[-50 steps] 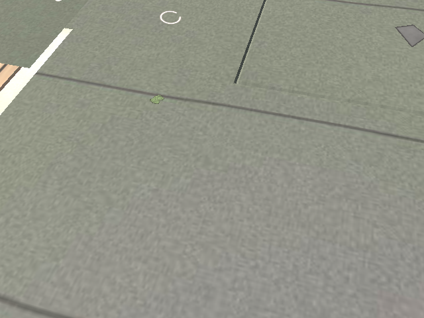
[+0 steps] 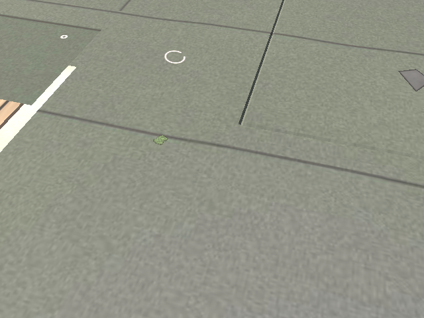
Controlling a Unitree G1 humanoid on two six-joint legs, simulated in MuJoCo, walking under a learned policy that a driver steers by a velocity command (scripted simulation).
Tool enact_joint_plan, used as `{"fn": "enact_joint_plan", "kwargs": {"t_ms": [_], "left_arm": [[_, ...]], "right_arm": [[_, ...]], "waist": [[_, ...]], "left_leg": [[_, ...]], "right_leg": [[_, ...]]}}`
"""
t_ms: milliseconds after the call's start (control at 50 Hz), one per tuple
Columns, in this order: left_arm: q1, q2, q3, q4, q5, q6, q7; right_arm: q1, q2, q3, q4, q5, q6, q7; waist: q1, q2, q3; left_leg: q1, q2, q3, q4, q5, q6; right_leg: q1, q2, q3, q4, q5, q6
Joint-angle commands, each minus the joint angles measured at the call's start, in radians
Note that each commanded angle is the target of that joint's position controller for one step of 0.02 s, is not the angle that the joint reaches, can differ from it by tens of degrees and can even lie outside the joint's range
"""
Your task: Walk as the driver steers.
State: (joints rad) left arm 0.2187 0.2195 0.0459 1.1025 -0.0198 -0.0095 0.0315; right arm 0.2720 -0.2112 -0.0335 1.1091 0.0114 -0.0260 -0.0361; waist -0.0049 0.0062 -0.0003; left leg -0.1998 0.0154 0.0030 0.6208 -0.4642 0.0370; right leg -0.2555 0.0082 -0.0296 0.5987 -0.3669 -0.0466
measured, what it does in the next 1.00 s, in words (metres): walks ahead: right foot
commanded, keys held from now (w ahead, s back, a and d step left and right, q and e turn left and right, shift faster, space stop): w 0.90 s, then w+e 0.10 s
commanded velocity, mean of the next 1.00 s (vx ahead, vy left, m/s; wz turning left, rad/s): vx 0.44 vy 0.00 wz -0.01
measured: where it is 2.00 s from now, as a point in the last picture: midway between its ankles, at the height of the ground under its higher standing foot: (242, 193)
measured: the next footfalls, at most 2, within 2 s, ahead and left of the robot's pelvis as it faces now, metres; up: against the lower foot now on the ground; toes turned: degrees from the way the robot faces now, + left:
right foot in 0.56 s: +0.42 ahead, -0.10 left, +0.00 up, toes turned -3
left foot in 1.10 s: +0.72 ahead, +0.14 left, +0.00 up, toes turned -2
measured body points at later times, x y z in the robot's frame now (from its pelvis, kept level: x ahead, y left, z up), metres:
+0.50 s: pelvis +0.18 +0.01 +0.00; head +0.22 +0.02 +0.45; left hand +0.43 +0.22 -0.10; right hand +0.06 -0.22 -0.13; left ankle -0.01 +0.12 -0.73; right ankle +0.37 -0.11 -0.70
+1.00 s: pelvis +0.47 +0.00 +0.01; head +0.49 +0.00 +0.46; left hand +0.44 +0.26 -0.13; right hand +0.67 -0.24 -0.09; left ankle +0.67 +0.16 -0.69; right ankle +0.38 -0.10 -0.73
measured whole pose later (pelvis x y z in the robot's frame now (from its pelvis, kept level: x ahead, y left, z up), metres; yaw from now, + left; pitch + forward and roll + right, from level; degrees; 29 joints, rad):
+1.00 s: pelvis +0.47 +0.00 +0.01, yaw -1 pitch +2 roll -2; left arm 0.37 0.24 0.05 1.04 -0.02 -0.09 0.00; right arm 0.03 -0.24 -0.06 0.87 0.02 -0.09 0.01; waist 0.09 0.03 0.01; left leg -0.65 0.12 -0.03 0.59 0.06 0.00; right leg 0.01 0.06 -0.04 0.22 -0.26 -0.04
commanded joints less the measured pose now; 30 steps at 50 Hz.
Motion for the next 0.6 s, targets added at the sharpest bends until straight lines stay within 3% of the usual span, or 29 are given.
{"fn": "enact_joint_plan", "kwargs": {"t_ms": [20, 60, 80, 100, 120, 140, 160, 180, 200, 240, 280, 380, 440, 480, 520, 540, 560, 580, 600], "left_arm": [[0.129, 0.184, 0.039, -0.001, -0.002, -0.038, -0.005], [0.060, 0.184, 0.037, -0.037, 0.006, -0.055, -0.007], [-0.001, 0.182, 0.037, -0.061, -0.005, -0.057, -0.010], [-0.078, 0.176, 0.035, -0.089, -0.016, -0.052, -0.012], [-0.117, 0.154, 0.031, -0.109, -0.016, -0.050, -0.015], [-0.144, 0.087, 0.012, -0.133, -0.014, -0.060, -0.019], [-0.152, 0.068, 0.008, -0.173, -0.014, -0.083, -0.017], [-0.163, 0.109, 0.018, -0.168, -0.020, -0.095, -0.018], [-0.120, 0.099, 0.016, -0.153, -0.030, -0.103, -0.027], [-0.115, 0.106, 0.022, -0.141, -0.017, -0.110, -0.034], [-0.140, 0.089, 0.024, -0.151, -0.008, -0.105, -0.047], [-0.349, 0.022, -0.008, -0.234, -0.005, -0.087, -0.063], [-0.407, 0.052, -0.009, -0.271, -0.014, -0.084, -0.072], [-0.408, 0.083, -0.001, -0.288, -0.014, -0.088, -0.080], [-0.307, 0.134, 0.024, -0.273, -0.012, -0.091, -0.079], [-0.158, 0.169, 0.047, -0.230, -0.014, -0.089, -0.073], [0.013, 0.208, 0.068, -0.181, -0.015, -0.081, -0.064], [0.175, 0.296, 0.090, -0.153, 0.013, -0.076, -0.054], [0.205, 0.262, 0.073, -0.135, 0.014, -0.070, -0.058]], "right_arm": [[-0.071, -0.039, -0.005, -0.078, 0.010, -0.049, 0.015], [-0.048, -0.043, -0.008, -0.081, 0.014, -0.062, 0.028], [-0.004, -0.038, -0.008, -0.068, 0.015, -0.068, 0.032], [0.067, -0.039, -0.012, -0.038, 0.017, -0.072, 0.031], [0.144, -0.065, -0.025, 0.000, 0.010, -0.070, 0.028], [0.279, -0.144, -0.049, 0.031, 0.006, -0.071, 0.020], [0.370, -0.246, -0.072, 0.040, 0.004, -0.077, 0.032], [0.324, -0.166, -0.046, 0.024, -0.011, -0.090, 0.034], [0.278, -0.121, -0.034, 0.004, -0.009, -0.100, 0.036], [0.207, -0.109, -0.023, -0.026, -0.002, -0.100, 0.047], [0.218, -0.065, -0.006, -0.028, -0.010, -0.081, 0.042], [0.230, -0.128, -0.013, -0.056, -0.017, -0.067, 0.012], [0.266, -0.147, -0.024, -0.041, -0.002, -0.072, 0.010], [0.255, -0.152, -0.032, -0.041, 0.004, -0.069, 0.011], [0.227, -0.177, -0.044, -0.051, -0.001, -0.058, 0.009], [0.209, -0.176, -0.044, -0.058, -0.006, -0.048, 0.009], [0.189, -0.171, -0.040, -0.074, -0.012, -0.044, 0.012], [0.272, -0.072, -0.014, -0.097, -0.021, -0.054, 0.025], [0.305, -0.001, 0.008, -0.081, 0.000, -0.082, 0.036]], "waist": [[0.050, -0.178, 0.124], [0.006, -0.166, 0.115], [-0.030, -0.162, 0.116], [-0.082, -0.146, 0.116], [-0.111, -0.088, 0.102], [-0.144, 0.126, 0.057], [-0.155, 0.339, 0.045], [-0.121, 0.186, 0.085], [-0.083, 0.123, 0.103], [-0.048, 0.067, 0.106], [-0.038, 0.088, 0.095], [-0.067, 0.081, 0.145], [-0.063, 0.103, 0.167], [-0.036, 0.103, 0.150], [0.034, 0.138, 0.048], [0.110, 0.147, -0.044], [0.187, 0.141, -0.140], [0.168, -0.062, -0.313], [0.139, -0.240, -0.451]], "left_leg": [[-0.296, -0.019, 0.036, 0.134, -0.020, 0.039], [-0.246, 0.008, 0.002, 0.167, -0.043, 0.070], [-0.163, 0.015, 0.009, 0.059, -0.030, 0.085], [0.012, 0.002, 0.034, -0.112, 0.046, 0.097], [0.174, -0.004, 0.009, -0.176, 0.131, 0.087], [0.315, 0.160, -0.259, -0.306, 0.035, 0.128], [0.402, 0.357, -0.627, -0.435, 0.012, 0.242], [0.389, 0.377, -0.654, -0.417, 0.047, 0.256], [0.400, 0.347, -0.557, -0.400, 0.128, 0.226], [0.374, 0.291, -0.378, -0.412, 0.334, 0.169], [0.319, 0.236, -0.241, -0.436, 0.499, 0.137], [0.127, 0.164, -0.083, -0.523, 0.533, 0.128], [0.162, 0.202, -0.070, -0.544, 0.541, 0.130], [0.244, 0.230, -0.053, -0.493, 0.671, 0.113], [0.314, 0.243, -0.031, -0.344, 1.034, 0.089], [0.296, 0.218, -0.003, -0.176, 1.173, 0.069], [0.147, 0.182, 0.009, 0.044, 1.104, 0.040], [-0.226, 0.057, 0.029, 0.438, 0.663, -0.011], [-0.397, -0.080, -0.085, 0.724, -0.065, -0.028]], "right_leg": [[0.048, -0.310, 0.531, -0.383, -0.497, -0.218], [-0.023, -0.335, 0.550, -0.399, -0.438, -0.222], [-0.074, -0.307, 0.473, -0.381, -0.384, -0.190], [-0.177, -0.237, 0.342, -0.339, -0.308, -0.137], [-0.278, -0.152, 0.215, -0.221, -0.186, -0.084], [-0.407, -0.044, 0.048, 0.090, -0.057, -0.012], [-0.575, 0.038, -0.021, 0.345, -0.134, 0.017], [-0.663, -0.013, 0.064, 0.516, -0.169, 0.005], [-0.711, -0.047, 0.092, 0.585, -0.083, -0.014], [-0.712, -0.099, 0.074, 0.559, 0.058, -0.025], [-0.628, -0.116, 0.039, 0.472, 0.135, -0.011], [-0.422, -0.052, -0.049, 0.098, 0.345, 0.026], [-0.362, -0.041, -0.042, -0.012, 0.386, 0.003], [-0.336, -0.034, -0.031, -0.063, 0.369, -0.030], [-0.183, 0.013, -0.054, -0.057, 0.319, -0.065], [-0.003, 0.044, -0.072, -0.054, 0.308, -0.090], [0.264, -0.001, -0.021, -0.039, 0.314, -0.123], [0.666, -0.268, 0.368, -0.046, 0.172, -0.250], [0.750, -0.421, 0.801, -0.275, -0.016, -0.338]]}}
